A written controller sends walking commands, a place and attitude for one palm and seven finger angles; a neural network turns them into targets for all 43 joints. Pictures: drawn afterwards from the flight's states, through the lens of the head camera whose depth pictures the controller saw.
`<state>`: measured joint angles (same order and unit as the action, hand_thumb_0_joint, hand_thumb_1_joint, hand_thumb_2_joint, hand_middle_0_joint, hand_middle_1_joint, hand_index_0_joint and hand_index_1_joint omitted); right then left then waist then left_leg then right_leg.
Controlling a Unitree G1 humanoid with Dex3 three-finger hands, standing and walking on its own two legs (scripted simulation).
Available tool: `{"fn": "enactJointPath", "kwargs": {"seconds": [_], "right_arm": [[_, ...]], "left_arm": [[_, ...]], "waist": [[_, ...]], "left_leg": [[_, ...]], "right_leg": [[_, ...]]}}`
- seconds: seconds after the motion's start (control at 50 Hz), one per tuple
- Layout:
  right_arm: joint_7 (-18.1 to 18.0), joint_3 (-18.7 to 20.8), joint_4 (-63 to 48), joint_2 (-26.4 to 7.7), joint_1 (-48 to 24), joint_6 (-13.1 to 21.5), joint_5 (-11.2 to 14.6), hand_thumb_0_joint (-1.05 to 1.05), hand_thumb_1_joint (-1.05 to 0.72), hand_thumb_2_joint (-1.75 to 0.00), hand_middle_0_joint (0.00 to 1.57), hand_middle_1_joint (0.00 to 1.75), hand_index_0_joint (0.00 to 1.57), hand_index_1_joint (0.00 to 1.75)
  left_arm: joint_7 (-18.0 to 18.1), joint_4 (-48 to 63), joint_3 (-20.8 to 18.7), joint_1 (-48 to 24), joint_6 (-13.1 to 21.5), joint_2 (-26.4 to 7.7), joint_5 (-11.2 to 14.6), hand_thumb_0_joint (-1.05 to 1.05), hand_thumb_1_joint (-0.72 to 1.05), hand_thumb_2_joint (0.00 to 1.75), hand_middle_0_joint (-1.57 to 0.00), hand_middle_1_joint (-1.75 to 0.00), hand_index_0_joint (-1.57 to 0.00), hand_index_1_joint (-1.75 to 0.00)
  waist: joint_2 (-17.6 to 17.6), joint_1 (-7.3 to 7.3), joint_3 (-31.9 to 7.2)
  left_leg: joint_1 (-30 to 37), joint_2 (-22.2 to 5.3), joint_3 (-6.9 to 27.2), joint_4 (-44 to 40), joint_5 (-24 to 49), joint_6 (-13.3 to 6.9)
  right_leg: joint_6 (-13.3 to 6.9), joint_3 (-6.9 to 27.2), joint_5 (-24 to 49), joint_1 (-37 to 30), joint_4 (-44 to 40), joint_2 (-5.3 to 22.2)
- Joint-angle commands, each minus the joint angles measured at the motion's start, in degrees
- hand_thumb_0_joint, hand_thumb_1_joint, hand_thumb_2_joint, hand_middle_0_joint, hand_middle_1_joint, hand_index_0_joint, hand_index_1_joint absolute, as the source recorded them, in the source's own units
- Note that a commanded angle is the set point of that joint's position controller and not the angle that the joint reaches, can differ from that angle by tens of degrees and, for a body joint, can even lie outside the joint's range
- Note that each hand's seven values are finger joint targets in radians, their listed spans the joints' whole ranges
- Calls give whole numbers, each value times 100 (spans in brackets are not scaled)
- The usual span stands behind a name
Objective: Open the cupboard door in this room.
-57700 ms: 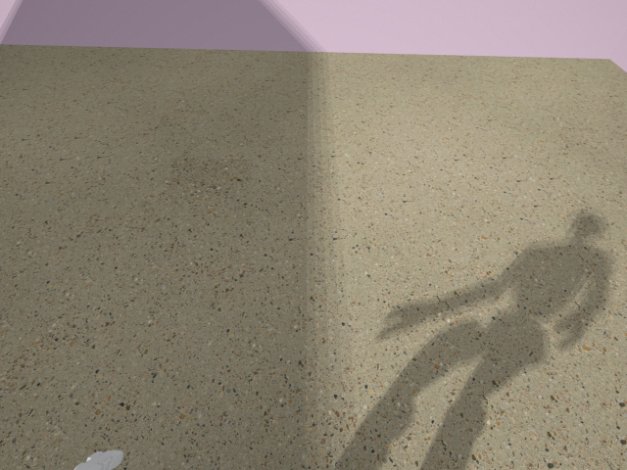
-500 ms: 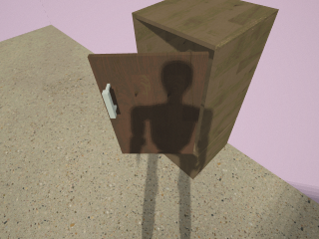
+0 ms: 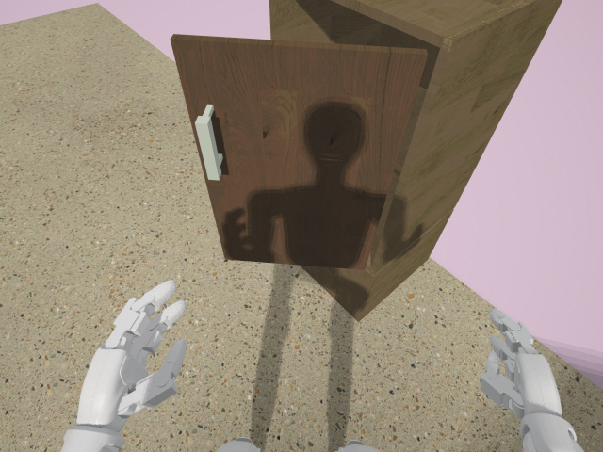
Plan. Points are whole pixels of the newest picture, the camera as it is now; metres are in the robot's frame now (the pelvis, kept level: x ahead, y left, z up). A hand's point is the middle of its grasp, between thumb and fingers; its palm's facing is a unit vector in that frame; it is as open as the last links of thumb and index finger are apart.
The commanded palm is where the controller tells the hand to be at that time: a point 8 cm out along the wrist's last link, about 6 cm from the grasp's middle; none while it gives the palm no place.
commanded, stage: raise the hand with hooked fingers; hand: left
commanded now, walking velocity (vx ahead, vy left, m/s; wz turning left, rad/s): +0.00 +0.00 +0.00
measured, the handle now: (212, 143) +0.60 +0.21 +0.05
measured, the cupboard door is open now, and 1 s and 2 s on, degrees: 44 44 44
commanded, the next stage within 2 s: move the hooked fingers beside the handle in 1.74 s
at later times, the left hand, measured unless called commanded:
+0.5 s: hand (112, 360) +0.22 +0.25 +0.03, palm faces -0.01 -1.00 -0.05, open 11.2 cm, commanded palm +0.19 +0.30 +0.03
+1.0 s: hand (75, 316) +0.26 +0.30 +0.05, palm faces +0.03 -1.00 -0.07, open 13.8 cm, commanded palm +0.24 +0.35 +0.06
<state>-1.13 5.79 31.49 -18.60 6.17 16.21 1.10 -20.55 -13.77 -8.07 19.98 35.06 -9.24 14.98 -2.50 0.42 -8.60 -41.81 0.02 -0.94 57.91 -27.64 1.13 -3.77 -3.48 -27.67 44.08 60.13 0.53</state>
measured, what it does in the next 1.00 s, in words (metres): shifts its weight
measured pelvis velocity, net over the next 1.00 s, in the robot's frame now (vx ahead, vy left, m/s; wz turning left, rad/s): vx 0.00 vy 0.05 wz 0.01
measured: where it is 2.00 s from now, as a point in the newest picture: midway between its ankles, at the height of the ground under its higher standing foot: outside the picture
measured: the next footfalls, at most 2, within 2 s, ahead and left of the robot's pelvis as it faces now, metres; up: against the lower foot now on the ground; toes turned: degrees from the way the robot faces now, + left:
none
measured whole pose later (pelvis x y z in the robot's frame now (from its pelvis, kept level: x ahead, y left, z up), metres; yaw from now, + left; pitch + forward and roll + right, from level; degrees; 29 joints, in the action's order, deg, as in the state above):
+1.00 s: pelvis +0.00 +0.05 +0.00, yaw +0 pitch +13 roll -4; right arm -3.4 -3.1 29.8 -14.6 13.8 12.1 1.4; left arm -21.4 -11.4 -18.5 8.2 17.3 -20.4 17.5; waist 0.9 -0.2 -6.5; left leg -45.4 0.5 0.9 60.8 -28.5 -2.8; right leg 0.3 -5.2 -25.3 43.5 55.7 0.7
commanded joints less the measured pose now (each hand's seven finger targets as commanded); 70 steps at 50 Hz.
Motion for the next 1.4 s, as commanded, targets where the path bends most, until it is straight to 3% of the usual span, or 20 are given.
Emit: {"fn": "enactJointPath", "kwargs": {"seconds": [0.0,0.06,0.08,0.12,0.18,0.24,0.28,0.32,0.38,0.48,0.5,0.54,0.62,0.72,0.82,1.08,1.22,1.26,1.3,1.38], "right_arm": [[-43,2,-1284,-225,-73,-14,42,0,-90,-90,20,30,20,30],[-121,-49,-1230,-126,258,-128,-6,0,-90,-90,20,30,20,30],[-130,-106,-1199,-181,341,-175,-56,0,-90,-90,20,30,20,30],[-148,-180,-1097,-149,382,-183,-73,0,-90,-90,20,30,20,30],[-209,-286,-998,-218,323,-142,-46,0,-90,-90,20,30,20,30],[-249,-331,-1037,-237,306,-111,26,0,-90,-90,20,30,20,30],[-269,-358,-1066,-235,215,-126,47,0,-90,-90,20,30,20,30],[-271,-377,-1076,-196,265,-116,51,0,-90,-90,20,30,20,30],[-267,-404,-1047,-179,253,-78,18,0,-90,-90,20,30,20,30],[-245,-399,-986,-309,409,-15,1,0,-90,-90,20,30,20,30],[-243,-392,-982,-352,456,-5,7,0,-90,-90,20,30,20,30],[-260,-364,-977,-397,549,-5,20,0,-90,-90,20,30,20,30],[-278,-340,-987,-460,676,-35,53,0,-90,-90,20,30,20,30],[-292,-364,-934,-486,734,-103,59,0,-90,-90,20,30,20,30],[-297,-395,-915,-510,801,-107,62,0,-90,-90,20,30,20,30],[-327,-454,-736,-595,883,-119,64,0,-90,-90,20,30,20,30],[-334,-448,-673,-636,969,-181,86,0,-90,-90,20,30,20,30],[-312,-439,-716,-619,989,-188,98,0,-90,-90,20,30,20,30],[-277,-436,-736,-621,987,-188,100,0,-90,-90,20,30,20,30],[-247,-402,-762,-648,1011,-209,79,0,-90,-90,20,30,20,30]], "left_arm": [[-77,1705,-672,209,-204,-931,334,0,46,71,-23,-58,-23,-58],[397,2823,-561,-98,-207,-893,108,0,39,68,-24,-63,-24,-63],[455,3148,-448,-405,-196,-977,35,0,36,67,-24,-64,-24,-64],[510,3162,-177,-389,-229,-829,-141,0,32,65,-24,-68,-24,-68],[369,2674,-61,-468,-518,-850,-114,0,25,62,-25,-72,-25,-72],[263,2425,-240,-258,-955,-957,-17,0,18,59,-25,-76,-25,-76],[265,2251,-506,-24,-1280,-1107,81,0,13,57,-25,-80,-25,-80],[372,2535,-656,-146,-1407,-1187,121,0,8,55,-26,-82,-26,-82],[570,2562,-753,-145,-1375,-1218,150,0,1,52,-26,-87,-26,-87],[700,2403,-656,-399,-1097,-1225,56,0,-10,47,-27,-94,-27,-94],[694,2462,-685,-505,-1052,-1280,45,0,-13,46,-27,-96,-27,-96],[660,2349,-747,-541,-1042,-1333,68,0,-17,44,-28,-99,-28,-99],[541,2374,-943,-716,-1085,-1535,140,0,-27,40,-28,-105,-28,-105],[391,1999,-1145,-1043,-1182,-1688,230,0,-38,35,-29,-112,-29,-112],[143,1805,-1326,-1453,-1260,-1922,295,0,-50,30,-30,-120,-30,-120],[-543,750,-1942,-2542,-1455,-2609,578,0,-50,30,-30,-120,-30,-120],[-828,195,-2283,-3108,-1457,-3023,675,0,-50,30,-30,-120,-30,-120],[-906,-30,-2141,-2853,-1481,-2771,716,0,-50,30,-30,-120,-30,-120],[-984,-63,-2070,-2824,-1488,-2707,753,0,-50,30,-30,-120,-30,-120],[-905,85,-2244,-2901,-1376,-2955,725,0,-50,30,-30,-120,-30,-120]], "waist": [[35,211,-1043],[709,28,-1275],[658,-111,-1224],[968,-212,-1115],[788,-310,-732],[542,-163,-1057],[543,26,-1164],[539,61,-1379],[450,117,-1187],[571,-28,-807],[696,-45,-869],[570,-81,-888],[740,-57,-1073],[785,-102,-838],[1042,-90,-1078],[830,-93,-1211],[761,-93,-1299],[589,-83,-1295],[685,-92,-1227],[680,-55,-1241]], "left_leg": [[-650,308,-112,169,897,-258],[-109,101,79,132,1396,-314],[-24,47,175,177,1490,-336],[98,-2,266,131,1486,-326],[-110,-38,440,47,1023,-301],[-179,1,502,-221,636,-269],[-122,13,543,-377,720,-244],[8,16,539,-510,810,-221],[18,-16,617,-642,912,-168],[2,-38,674,-792,443,-119],[60,-41,675,-817,421,-102],[99,-43,663,-844,434,-106],[387,-50,661,-898,871,-50],[475,-54,644,-948,1093,-13],[732,-47,576,-902,1592,-7],[841,-26,525,-855,2179,-61],[782,-4,412,-908,2047,-148],[735,7,380,-934,2000,-175],[688,23,326,-911,1930,-200],[596,25,317,-889,1917,-219]], "right_leg": [[380,1206,804,-1087,-1043,269],[251,659,1424,-741,-651,28],[219,486,1525,-484,-464,-78],[183,249,1384,-110,-396,-115],[175,76,798,212,-440,-202],[229,8,336,-39,-591,-175],[196,-69,369,-237,-582,-202],[217,-111,420,-400,-635,-158],[177,-202,448,-384,-579,-186],[174,-245,163,-20,-571,-163],[175,-244,148,11,-569,-148],[193,-223,185,-52,-652,-140],[179,-205,465,-250,-713,-161],[175,-225,623,-302,-824,-198],[165,-183,962,-501,-893,-202],[154,-107,1561,-856,-1019,-247],[171,15,1639,-1102,-1177,-218],[189,15,1640,-1154,-1219,-207],[181,75,1662,-1187,-1262,-202],[163,128,1673,-1267,-1240,-204]]}}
